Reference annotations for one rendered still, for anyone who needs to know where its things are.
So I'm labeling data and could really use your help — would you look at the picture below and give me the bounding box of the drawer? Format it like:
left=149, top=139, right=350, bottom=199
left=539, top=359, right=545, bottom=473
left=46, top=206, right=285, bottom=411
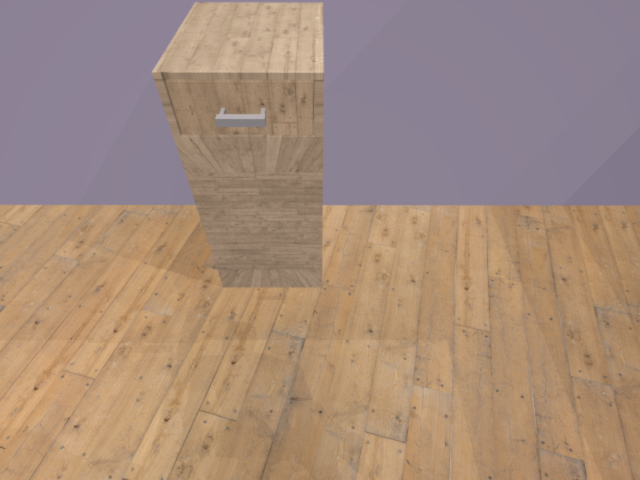
left=166, top=79, right=315, bottom=135

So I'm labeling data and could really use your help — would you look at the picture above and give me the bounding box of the handle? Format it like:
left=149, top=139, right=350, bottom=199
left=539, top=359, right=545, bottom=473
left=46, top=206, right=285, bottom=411
left=215, top=108, right=266, bottom=127

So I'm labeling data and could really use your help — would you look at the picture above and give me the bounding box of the cabinet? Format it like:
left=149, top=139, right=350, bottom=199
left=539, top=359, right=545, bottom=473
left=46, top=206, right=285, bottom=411
left=152, top=2, right=324, bottom=288

